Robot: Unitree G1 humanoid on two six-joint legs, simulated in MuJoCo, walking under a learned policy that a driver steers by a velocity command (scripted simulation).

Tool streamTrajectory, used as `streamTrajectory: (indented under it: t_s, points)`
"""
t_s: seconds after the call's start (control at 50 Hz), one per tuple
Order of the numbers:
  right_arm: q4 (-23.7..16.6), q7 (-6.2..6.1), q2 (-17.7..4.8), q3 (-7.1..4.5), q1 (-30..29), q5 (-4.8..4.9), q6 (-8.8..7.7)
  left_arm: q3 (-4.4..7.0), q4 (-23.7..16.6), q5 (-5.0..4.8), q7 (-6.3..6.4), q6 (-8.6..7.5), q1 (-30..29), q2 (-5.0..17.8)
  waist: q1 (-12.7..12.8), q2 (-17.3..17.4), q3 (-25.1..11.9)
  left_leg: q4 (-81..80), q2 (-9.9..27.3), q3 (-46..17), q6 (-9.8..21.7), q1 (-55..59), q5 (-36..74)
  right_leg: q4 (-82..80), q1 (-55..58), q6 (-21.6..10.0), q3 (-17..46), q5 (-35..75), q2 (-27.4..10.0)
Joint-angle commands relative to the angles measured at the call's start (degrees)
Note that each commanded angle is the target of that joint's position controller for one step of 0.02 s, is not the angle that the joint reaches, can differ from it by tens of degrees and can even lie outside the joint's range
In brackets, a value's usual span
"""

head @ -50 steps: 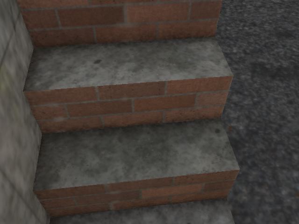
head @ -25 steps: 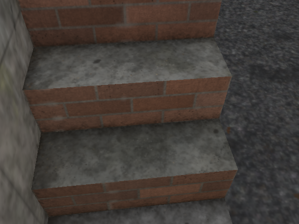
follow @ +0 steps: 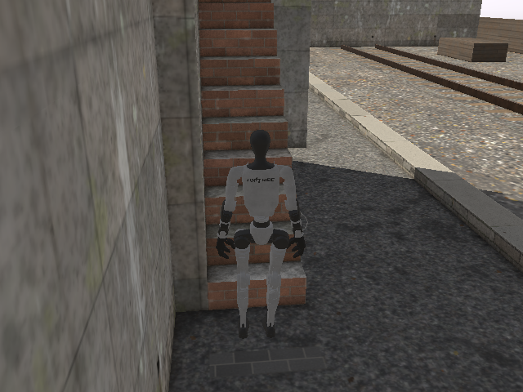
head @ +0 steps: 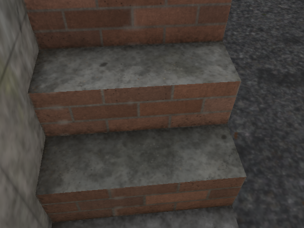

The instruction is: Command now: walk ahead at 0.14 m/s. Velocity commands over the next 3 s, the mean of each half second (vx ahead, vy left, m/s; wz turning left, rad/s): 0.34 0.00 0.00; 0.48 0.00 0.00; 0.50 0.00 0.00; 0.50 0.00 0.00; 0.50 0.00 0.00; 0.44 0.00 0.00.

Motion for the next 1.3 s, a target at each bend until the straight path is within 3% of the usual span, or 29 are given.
streamTrajectory:
  t_s: [0.02, 0.06, 0.14, 0.28, 0.3, 0.46, 0.7, 1.3]
  points:
    - [-2.3, 0.01, -5.0, -0.79, 0.5, -0.47, -0.50, 0.81, -2.1, 0.15, 0.16, -0.36, 0.3, 5.5, -0.2, 1.0, 2.5, -4.3, 5.7, -5.8, 1.3, 1.4, -5.3, -6.6, -6.2, 0.0, 10.7, -9.3, -12.1]
    - [-3.1, 0.05, -5.6, -0.97, 0.0, -1.09, -1.10, 0.87, -3.0, -0.24, 0.41, -0.55, -1.0, 5.8, -0.6, 0.8, 2.2, -4.7, 5.4, -5.7, 1.5, 2.1, -4.9, -6.6, -6.7, 0.3, 10.4, -8.9, -11.9]
    - [-4.4, 0.10, -4.8, -0.84, -0.8, -1.04, -2.22, 0.78, -4.1, -0.28, 0.33, -1.42, -1.6, 5.2, -0.3, 1.4, 1.2, -5.5, 5.7, -6.0, 2.0, 2.3, -3.0, -5.0, -4.8, 0.1, 9.2, -2.8, -11.8]
    - [-6.9, 0.15, -5.5, -0.96, -3.1, -0.46, -3.26, 0.64, -5.7, -0.44, 0.33, -2.68, -3.3, 5.4, -0.3, 1.0, -2.3, -5.2, 6.1, -5.9, 1.9, 4.8, 6.0, -1.8, 0.4, 0.4, 7.9, 15.9, -12.9]
    - [-7.0, 0.26, -5.7, -0.82, -3.5, -0.73, -3.54, 0.44, -6.3, -0.86, 0.35, -2.87, -3.9, 5.0, 0.0, 0.0, -2.8, -5.2, 6.4, -6.0, 2.0, 4.4, 6.9, -2.7, 2.2, 0.6, 8.0, 17.0, -12.9]
    - [-8.9, 0.15, -6.3, -0.64, -6.2, -0.35, -3.99, 0.89, -8.2, -0.29, -0.29, -3.07, -6.0, 6.5, -0.9, 1.2, -4.0, -5.1, 6.6, -5.7, 1.3, 6.5, 12.7, -1.7, 3.7, 1.3, 7.9, 24.2, -13.5]
    - [-11.1, 0.25, -7.2, -0.18, -10.3, -0.47, -4.00, 0.87, -10.6, -0.17, -0.87, -3.00, -9.3, 6.8, -0.7, 1.3, -5.6, -5.8, 6.9, -5.6, 0.7, 7.1, 13.4, -2.4, 4.7, 2.1, 8.0, 23.5, -13.7]
    - [-11.7, 1.32, -7.9, -0.04, -13.0, -0.42, -3.85, 0.02, -10.0, 0.22, -0.84, -3.61, -12.6, 7.6, -0.5, 1.0, -4.6, -7.8, 7.0, -5.9, 0.1, 6.3, 7.3, -5.4, 3.4, 2.1, 8.0, 14.8, -13.8]
Next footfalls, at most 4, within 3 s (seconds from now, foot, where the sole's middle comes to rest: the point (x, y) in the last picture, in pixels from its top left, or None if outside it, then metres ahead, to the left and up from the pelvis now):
none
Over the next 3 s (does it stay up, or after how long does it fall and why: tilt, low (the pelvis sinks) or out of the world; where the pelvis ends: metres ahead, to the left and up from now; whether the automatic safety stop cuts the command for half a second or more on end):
stays up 0.02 -0.01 0.00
